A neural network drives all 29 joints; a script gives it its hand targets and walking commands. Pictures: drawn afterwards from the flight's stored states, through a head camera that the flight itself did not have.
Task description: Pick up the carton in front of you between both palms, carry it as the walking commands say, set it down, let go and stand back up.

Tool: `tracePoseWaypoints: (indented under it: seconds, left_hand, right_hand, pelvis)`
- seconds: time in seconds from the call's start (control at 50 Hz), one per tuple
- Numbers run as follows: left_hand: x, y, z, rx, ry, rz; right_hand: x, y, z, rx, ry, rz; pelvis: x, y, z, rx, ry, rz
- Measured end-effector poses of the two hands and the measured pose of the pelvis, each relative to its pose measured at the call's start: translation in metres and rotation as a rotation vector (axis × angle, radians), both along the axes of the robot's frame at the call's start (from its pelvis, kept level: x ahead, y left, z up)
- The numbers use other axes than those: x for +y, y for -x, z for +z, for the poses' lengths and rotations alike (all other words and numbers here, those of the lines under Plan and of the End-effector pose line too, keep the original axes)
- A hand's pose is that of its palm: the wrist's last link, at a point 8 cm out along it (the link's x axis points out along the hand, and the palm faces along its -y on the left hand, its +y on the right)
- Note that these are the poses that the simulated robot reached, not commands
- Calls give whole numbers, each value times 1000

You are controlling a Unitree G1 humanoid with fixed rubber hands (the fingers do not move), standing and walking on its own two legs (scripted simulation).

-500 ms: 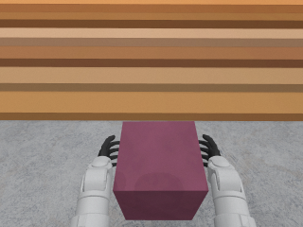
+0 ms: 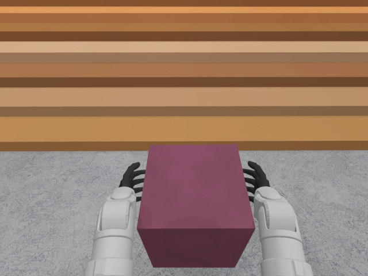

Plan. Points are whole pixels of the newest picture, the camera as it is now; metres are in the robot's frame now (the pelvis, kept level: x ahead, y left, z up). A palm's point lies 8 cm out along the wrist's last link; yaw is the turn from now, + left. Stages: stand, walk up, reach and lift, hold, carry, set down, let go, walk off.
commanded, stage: hold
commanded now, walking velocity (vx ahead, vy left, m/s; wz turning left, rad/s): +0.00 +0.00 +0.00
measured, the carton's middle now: (193, 208) +0.29 +0.00 -0.03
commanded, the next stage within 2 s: carry in 1.08 s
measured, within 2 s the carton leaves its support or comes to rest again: neither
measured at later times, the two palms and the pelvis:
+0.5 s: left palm (127, 191) +0.29 +0.15 +0.05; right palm (260, 191) +0.29 -0.15 +0.05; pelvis +0.00 +0.00 +0.00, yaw +0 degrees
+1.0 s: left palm (126, 193) +0.29 +0.15 +0.05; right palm (260, 191) +0.29 -0.15 +0.05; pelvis +0.00 +0.00 +0.00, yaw +0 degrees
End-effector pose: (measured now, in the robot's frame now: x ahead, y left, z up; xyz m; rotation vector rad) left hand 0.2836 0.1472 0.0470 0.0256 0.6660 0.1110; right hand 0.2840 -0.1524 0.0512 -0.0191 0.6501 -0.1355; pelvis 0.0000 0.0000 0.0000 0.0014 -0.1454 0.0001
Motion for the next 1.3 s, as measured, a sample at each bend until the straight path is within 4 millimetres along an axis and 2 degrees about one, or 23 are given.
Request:
tracePoseWaypoints:
  seconds: [0.2, 0.68, 1.08, 1.2, 1.3]
  left_hand:
    - [1, -1, 1, -6, 10, 10]
    - [1, -5, 1, -4, -5, -2]
    - [1, -2, 0, -3, 0, 4]
    - [-2, -15, 10, -36, 4, 4]
    - [-20, -38, 27, -74, 27, 4]
  right_hand:
    - [1, -2, 2, -6, -6, -6]
    - [1, -5, 1, -4, 11, 7]
    - [2, -4, 1, -3, 7, 7]
    - [-2, -13, 9, -36, -4, -7]
    - [-19, -30, 23, -75, -34, -45]
  pelvis:
    - [1, 5, -1, 0, 1, 1]
    - [1, -4, 1, 12, 0, 1]
    - [0, -1, 0, 20, 0, -1]
    - [-1, -11, -3, 117, -6, -30]
    - [-13, -31, -7, 164, 8, -39]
